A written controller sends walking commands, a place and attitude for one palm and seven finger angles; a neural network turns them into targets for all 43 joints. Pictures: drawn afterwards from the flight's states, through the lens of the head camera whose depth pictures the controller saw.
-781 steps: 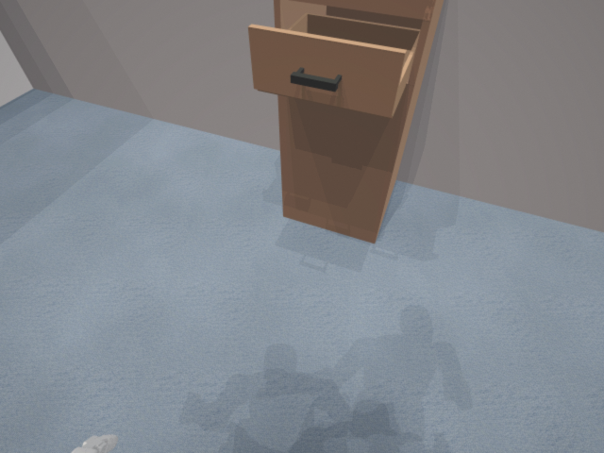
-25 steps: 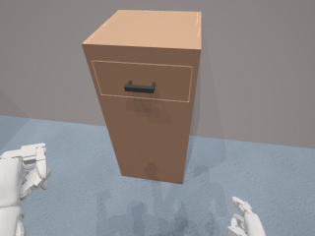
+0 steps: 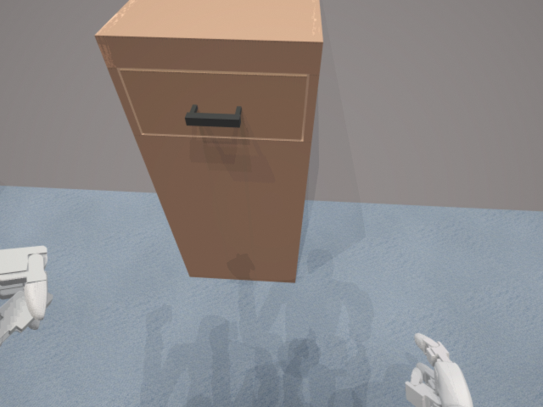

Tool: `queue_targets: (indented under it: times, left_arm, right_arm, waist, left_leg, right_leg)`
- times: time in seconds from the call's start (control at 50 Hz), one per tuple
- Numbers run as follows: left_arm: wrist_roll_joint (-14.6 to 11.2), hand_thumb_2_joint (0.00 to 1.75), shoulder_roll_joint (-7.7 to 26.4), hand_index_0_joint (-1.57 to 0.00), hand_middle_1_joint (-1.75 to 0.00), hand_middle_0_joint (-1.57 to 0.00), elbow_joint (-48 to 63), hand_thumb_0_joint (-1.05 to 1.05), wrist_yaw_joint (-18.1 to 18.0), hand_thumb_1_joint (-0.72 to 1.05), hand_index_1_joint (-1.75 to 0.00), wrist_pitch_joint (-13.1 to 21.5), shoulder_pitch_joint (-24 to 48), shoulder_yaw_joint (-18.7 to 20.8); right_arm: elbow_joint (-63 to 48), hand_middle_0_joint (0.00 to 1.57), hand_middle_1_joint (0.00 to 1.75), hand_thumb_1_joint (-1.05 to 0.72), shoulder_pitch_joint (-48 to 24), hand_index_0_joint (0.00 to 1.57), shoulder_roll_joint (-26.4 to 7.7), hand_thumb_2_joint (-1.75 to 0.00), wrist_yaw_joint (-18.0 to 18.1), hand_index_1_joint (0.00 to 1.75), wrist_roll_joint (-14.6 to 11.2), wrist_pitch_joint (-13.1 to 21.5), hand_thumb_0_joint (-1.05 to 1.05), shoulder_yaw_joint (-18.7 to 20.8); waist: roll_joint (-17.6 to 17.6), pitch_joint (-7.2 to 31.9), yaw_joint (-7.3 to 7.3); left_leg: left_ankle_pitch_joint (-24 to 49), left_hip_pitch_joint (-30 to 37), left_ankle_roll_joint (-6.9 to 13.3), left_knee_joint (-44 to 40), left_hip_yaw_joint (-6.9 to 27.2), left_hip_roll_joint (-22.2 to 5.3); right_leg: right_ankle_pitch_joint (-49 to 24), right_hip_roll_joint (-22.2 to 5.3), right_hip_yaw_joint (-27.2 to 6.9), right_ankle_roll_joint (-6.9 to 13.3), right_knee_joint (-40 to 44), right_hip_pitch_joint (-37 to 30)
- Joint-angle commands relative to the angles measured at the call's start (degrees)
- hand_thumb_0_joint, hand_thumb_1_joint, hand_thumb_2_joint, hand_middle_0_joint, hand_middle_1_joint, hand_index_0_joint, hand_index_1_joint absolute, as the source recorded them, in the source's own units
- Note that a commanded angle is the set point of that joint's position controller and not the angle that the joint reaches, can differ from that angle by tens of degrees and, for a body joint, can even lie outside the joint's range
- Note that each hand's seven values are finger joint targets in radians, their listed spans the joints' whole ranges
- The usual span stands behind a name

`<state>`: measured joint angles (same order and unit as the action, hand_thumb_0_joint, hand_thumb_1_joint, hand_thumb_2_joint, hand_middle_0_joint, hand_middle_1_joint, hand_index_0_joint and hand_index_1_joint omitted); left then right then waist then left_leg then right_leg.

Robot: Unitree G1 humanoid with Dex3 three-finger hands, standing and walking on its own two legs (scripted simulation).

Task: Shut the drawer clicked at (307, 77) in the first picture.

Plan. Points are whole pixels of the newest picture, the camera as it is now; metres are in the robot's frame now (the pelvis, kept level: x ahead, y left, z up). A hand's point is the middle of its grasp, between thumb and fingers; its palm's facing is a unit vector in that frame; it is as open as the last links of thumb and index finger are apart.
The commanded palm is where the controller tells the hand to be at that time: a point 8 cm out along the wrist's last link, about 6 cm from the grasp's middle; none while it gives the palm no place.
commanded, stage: step back with the hand held close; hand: left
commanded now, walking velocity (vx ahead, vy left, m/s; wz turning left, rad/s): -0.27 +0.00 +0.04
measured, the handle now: (214, 114) +0.67 +0.17 +0.06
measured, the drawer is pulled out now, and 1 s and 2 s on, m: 0.00 0.00 0.00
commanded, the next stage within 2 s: stop stepping back and stand still in 0.68 s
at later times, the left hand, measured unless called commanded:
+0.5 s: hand out of the picture +0.13 +0.25 +0.18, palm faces +0.38 -0.82 -0.42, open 3.2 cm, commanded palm +0.07 +0.28 +0.19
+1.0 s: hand out of the picture +0.04 +0.20 +0.16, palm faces +0.31 -0.85 -0.43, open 3.2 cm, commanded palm -0.03 +0.25 +0.19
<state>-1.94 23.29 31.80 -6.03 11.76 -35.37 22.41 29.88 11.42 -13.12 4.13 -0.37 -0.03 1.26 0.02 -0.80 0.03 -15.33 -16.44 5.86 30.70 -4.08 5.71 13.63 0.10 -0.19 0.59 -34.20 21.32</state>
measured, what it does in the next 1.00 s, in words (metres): walks backwards: right foot, then left foot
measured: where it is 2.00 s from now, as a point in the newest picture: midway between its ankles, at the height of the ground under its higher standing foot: outside the picture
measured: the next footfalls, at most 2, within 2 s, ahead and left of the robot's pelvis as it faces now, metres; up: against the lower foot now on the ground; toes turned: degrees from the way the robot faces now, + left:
right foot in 0.72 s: -0.18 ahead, -0.11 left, +0.00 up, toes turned -4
left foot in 0.94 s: -0.16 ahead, +0.09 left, +0.00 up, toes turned +1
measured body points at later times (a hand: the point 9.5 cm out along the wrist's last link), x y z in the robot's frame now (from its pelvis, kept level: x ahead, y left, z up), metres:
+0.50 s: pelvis -0.06 +0.00 +0.02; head -0.03 +0.04 +0.46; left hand +0.11 +0.29 +0.20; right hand +0.11 -0.22 -0.06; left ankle +0.01 +0.06 -0.73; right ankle -0.16 -0.16 -0.67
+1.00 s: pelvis -0.17 -0.03 +0.00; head -0.15 -0.01 +0.45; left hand +0.02 +0.25 +0.18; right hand -0.02 -0.29 -0.07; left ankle -0.14 +0.07 -0.73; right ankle -0.23 -0.13 -0.73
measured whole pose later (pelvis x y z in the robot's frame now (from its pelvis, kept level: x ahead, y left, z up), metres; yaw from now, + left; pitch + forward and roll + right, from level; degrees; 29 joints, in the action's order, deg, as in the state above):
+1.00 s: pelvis -0.17 -0.03 +0.00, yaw -3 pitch +2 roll +1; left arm -2.2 22.4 32.3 -8.4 10.5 -34.5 20.3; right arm 34.6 13.0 -13.7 5.1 -1.6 2.9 0.5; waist -3.1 1.1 -0.4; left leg -13.3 -17.8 1.9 28.4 -3.4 1.3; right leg 21.3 -0.8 2.3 0.6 -32.1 12.7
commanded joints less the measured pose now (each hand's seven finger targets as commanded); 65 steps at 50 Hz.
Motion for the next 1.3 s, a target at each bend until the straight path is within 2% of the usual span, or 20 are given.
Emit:
queue_targets:
  times: [0.0, 0.08, 0.14, 0.2, 0.26, 0.28, 0.32, 0.4, 0.62, 0.66, 0.72, 0.74, 0.8, 0.88, 0.96, 1.0, 1.06, 1.16, 1.24, 1.28]
  left_arm:
    - [0.3, 0.9, 7.2, -1.4, -1.6, -1.4, 10.7, 0.0, -1.4, 0.9, -1.6, 3.6, 1.9, 6.4]
    - [-0.3, 0.9, 7.9, -1.4, -1.6, -1.4, 11.5, 0.0, -2.1, 0.9, -1.6, 4.6, 3.0, 6.2]
    - [-0.6, 0.9, 8.6, -1.4, -1.6, -1.4, 12.1, 0.0, -3.2, 0.9, -1.6, 5.8, 2.3, 6.3]
    - [-0.6, 0.9, 9.3, -1.4, -1.6, -1.4, 14.0, 0.0, -3.8, 0.9, -1.6, 6.5, -0.2, 7.2]
    - [1.9, 0.9, 9.5, -1.4, -1.6, -1.4, 16.3, 0.0, -3.5, 0.9, -1.6, 7.9, 2.5, 8.0]
    - [1.8, 0.9, 9.7, -1.4, -1.6, -1.4, 16.3, 0.0, -3.8, 0.9, -1.6, 7.6, 2.8, 8.5]
    - [1.1, 0.9, 8.5, -1.4, -1.6, -1.4, 14.4, 0.0, -3.7, 0.9, -1.6, 7.6, 2.0, 7.7]
    - [0.3, 0.9, 5.8, -1.4, -1.6, -1.4, 13.9, 0.0, -2.6, 0.9, -1.6, 7.8, 1.0, 3.1]
    - [-3.5, 0.9, 10.9, -1.4, -1.6, -1.4, 20.0, 0.0, -1.3, 0.9, -1.6, 5.5, -4.1, 8.3]
    - [-4.1, 0.9, 13.1, -1.4, -1.6, -1.4, 20.2, 0.0, -1.0, 0.9, -1.6, 6.1, -5.8, 10.7]
    - [-5.0, 0.9, 14.2, -1.4, -1.6, -1.4, 16.1, 0.0, -1.5, 0.9, -1.6, 7.3, -3.1, 11.4]
    - [-3.9, 0.9, 12.2, -1.4, -1.6, -1.4, 13.2, 0.0, -1.4, 0.9, -1.6, 6.0, -3.1, 9.9]
    - [-1.4, 0.9, 9.4, -1.4, -1.6, -1.4, 9.5, 0.0, -2.0, 0.9, -1.6, 2.8, -1.5, 7.1]
    - [-0.7, 0.9, 8.6, -1.4, -1.6, -1.4, 11.0, 0.0, -3.3, 0.9, -1.6, 1.3, 1.3, 4.6]
    - [-0.3, 0.9, 11.5, -1.4, -1.6, -1.4, 15.4, 0.0, -3.7, 0.9, -1.6, 3.2, -0.6, 6.8]
    - [-0.6, 0.9, 10.7, -1.4, -1.6, -1.4, 17.7, 0.0, -3.0, 0.9, -1.6, 3.9, -2.1, 6.6]
    - [-0.8, 0.9, 11.0, -1.4, -1.6, -1.4, 14.7, 0.0, -3.2, 0.9, -1.6, 4.4, -4.7, 9.4]
    - [-1.0, 0.9, 7.3, -1.4, -1.6, -1.4, 8.5, 0.0, -3.7, 0.9, -1.6, 4.0, 0.2, 5.8]
    - [0.4, 0.9, 5.8, -1.4, -1.6, -1.4, 7.5, 0.0, -4.2, 0.9, -1.6, 3.5, 7.7, 2.1]
    - [0.6, 0.9, 6.1, -1.4, -1.6, -1.4, 11.6, 0.0, -4.3, 0.9, -1.6, 4.2, 8.7, 2.0]
  right_arm:
    - [-9.4, 0.2, 0.3, -0.9, -4.8, 0.2, -7.9, -0.9, 0.6, 0.3, 0.1, 3.6, 0.0, 2.6]
    - [-8.9, 0.2, 0.3, -0.9, -3.5, 0.2, -6.5, -0.9, 0.0, 0.3, -0.1, 3.7, 0.0, 2.5]
    - [-7.8, 0.2, 0.3, -0.9, -3.0, 0.2, -5.6, -0.9, -0.3, 0.3, 0.0, 3.6, 0.0, 2.3]
    - [-7.7, 0.2, 0.3, -0.9, -3.7, 0.2, -6.2, -0.9, 0.2, 0.3, 0.1, 3.7, 0.0, 2.0]
    - [-8.5, 0.2, 0.3, -0.9, -6.2, 0.2, -7.2, -0.9, 1.2, 0.3, 0.8, 6.2, 0.0, 1.7]
    - [-7.6, 0.2, 0.3, -0.9, -4.4, 0.2, -6.1, -0.9, 1.3, 0.3, 1.6, 6.8, 0.0, 2.0]
    - [-6.3, 0.2, 0.3, -0.9, -3.6, 0.2, -5.7, -0.9, 0.9, 0.3, 1.8, 8.0, 0.0, 2.5]
    - [-3.2, 0.2, 0.3, -0.9, -2.4, 0.2, -5.7, -0.9, 0.0, 0.3, 2.2, 10.3, 0.0, 2.1]
    - [-4.2, 0.2, 0.3, -0.9, -6.7, 0.2, -5.1, -0.9, -2.0, 0.3, 2.5, 9.3, 0.0, 1.2]
    - [-5.1, 0.2, 0.3, -0.9, -7.4, 0.2, -5.1, -0.9, -2.2, 0.3, 2.3, 7.6, 0.0, 1.2]
    - [-4.3, 0.2, 0.3, -0.9, -6.7, 0.2, -4.3, -0.9, -1.7, 0.3, 0.8, 6.3, 0.0, 1.1]
    - [-3.8, 0.2, 0.3, -0.9, -6.8, 0.2, -4.5, -0.9, -1.5, 0.3, 0.3, 6.1, 0.0, 2.0]
    - [-4.8, 0.2, 0.3, -0.9, -7.6, 0.2, -2.7, -0.9, 0.0, 0.3, -0.3, 4.7, 0.0, -0.5]
    - [-4.7, 0.2, 0.3, -0.9, -5.5, 0.2, -5.2, -0.9, 1.5, 0.3, -0.7, 6.1, 0.0, 0.1]
    - [-6.5, 0.2, 0.3, -0.9, -3.6, 0.2, -7.1, -0.9, 1.0, 0.3, -0.7, 7.6, 0.0, 1.3]
    - [-6.4, 0.2, 0.3, -0.9, -3.5, 0.2, -5.9, -0.9, 0.4, 0.3, 0.0, 8.2, 0.0, 0.6]
    - [-5.8, 0.2, 0.3, -0.9, -3.9, 0.2, -6.4, -0.9, 0.3, 0.3, 0.2, 8.8, 0.0, 0.7]
    - [-3.5, 0.2, 0.3, -0.9, -2.7, 0.2, -6.0, -0.9, 0.5, 0.3, 0.4, 7.2, 0.0, 1.9]
    - [-1.7, 0.2, 0.3, -0.9, -2.4, 0.2, -5.6, -0.9, 1.6, 0.3, 0.8, 8.5, 0.0, 0.8]
    - [-3.1, 0.2, 0.3, -0.9, -3.4, 0.2, -7.0, -0.9, 2.3, 0.3, 1.0, 9.5, 0.0, 0.8]
  waist:
    - [0.0, 4.8, -0.04]
    - [-6.3, 5.0, -1.0]
    - [-7.2, 6.4, -1.23]
    - [-0.7, 6.9, -0.96]
    - [16.8, 4.3, -0.39]
    - [10.9, 3.6, -0.77]
    - [4.0, 4.6, -0.2]
    - [7.1, 7.9, 0.02]
    - [14.5, 17.1, 1.99]
    - [11.3, 15.9, 1.74]
    - [-9.2, 10.5, 1.14]
    - [-13.6, 8.1, 1.57]
    - [-7.6, 7.7, -0.28]
    - [-5.7, 6.7, -0.44]
    - [6.5, 12.4, 0.82]
    - [11.7, 10.9, 0.39]
    - [6.3, 5.0, 0.22]
    - [-7.6, -0.6, -0.96]
    - [-1.7, -0.7, -1.87]
    - [10.4, -0.6, -1.38]
  left_leg:
    - [-5.4, -20.5, 0.4, -10.4, 13.7, -13.4]
    - [-10.8, -12.0, -2.1, 3.1, 10.1, -6.8]
    - [-7.6, -5.1, -3.7, 9.5, 8.1, -5.9]
    - [-6.8, -2.7, -2.5, -2.4, 10.6, -8.5]
    - [-29.0, -25.2, 3.0, -26.1, 29.2, -24.3]
    - [-21.5, -21.6, 3.3, -25.2, 29.4, -24.9]
    - [-5.1, -10.8, 4.1, -19.0, 24.1, -23.6]
    - [18.3, 6.8, 1.0, -16.8, 17.3, -21.0]
    - [15.6, 10.0, -3.1, -20.2, 8.0, -16.4]
    - [8.5, 6.0, -5.5, -16.0, 6.0, -13.4]
    - [-4.8, 5.7, -7.8, 15.7, 3.0, -5.2]
    - [-9.3, -6.1, -7.5, 24.0, 4.5, -3.8]
    - [-6.2, -12.3, -6.7, 18.1, 2.1, -6.2]
    - [5.6, 0.2, -4.5, -3.6, 0.1, -5.2]
    - [38.8, 13.4, -0.6, -4.3, 8.7, -13.7]
    - [30.9, 8.3, -0.3, -8.7, 13.6, -15.6]
    - [1.8, -5.4, -1.9, -12.5, 12.4, -13.5]
    - [-6.4, -7.5, -5.7, 16.8, 4.6, -6.4]
    - [-5.6, 3.0, -3.5, -2.1, 3.9, -8.0]
    - [-13.3, 4.0, 0.4, -13.6, 19.2, -16.1]
  right_leg:
    - [-11.6, -3.2, -8.9, 0.5, -2.5, -19.7]
    - [3.1, -12.0, -20.0, 5.0, 12.9, -5.9]
    - [7.5, -15.4, -18.7, 6.8, 17.2, -0.1]
    - [5.8, -10.4, -11.3, 3.7, 11.0, 0.4]
    - [5.1, 3.0, -2.5, -1.5, -18.3, -14.4]
    - [7.5, 2.9, -4.0, -1.0, -23.5, -9.4]
    - [12.2, 1.8, -4.6, -0.9, -23.4, -2.0]
    - [15.1, 1.4, -1.0, -1.4, -14.4, 3.4]
    - [10.3, 4.0, 4.8, 0.2, 8.0, -10.3]
    - [2.2, 1.6, 4.1, 1.1, 18.2, -13.3]
    - [2.0, -18.9, -12.2, 7.9, 26.2, 8.6]
    - [-11.0, -19.7, -11.8, 8.9, 22.0, 2.6]
    - [-42.6, -14.3, -3.6, 6.4, 10.3, -11.7]
    - [-39.8, -11.3, -2.7, 1.0, 6.6, -12.6]
    - [-15.6, -2.9, -0.6, -3.6, 0.0, -6.8]
    - [4.6, -1.3, 1.1, -1.7, 1.2, -7.9]
    - [4.7, -1.9, 0.2, -0.3, 10.0, -14.7]
    - [31.1, -16.9, -20.7, 10.1, 25.0, 0.6]
    - [22.7, -9.6, -6.0, 5.2, 13.5, 2.4]
    - [14.1, -1.4, -0.5, 0.8, 0.5, 3.4]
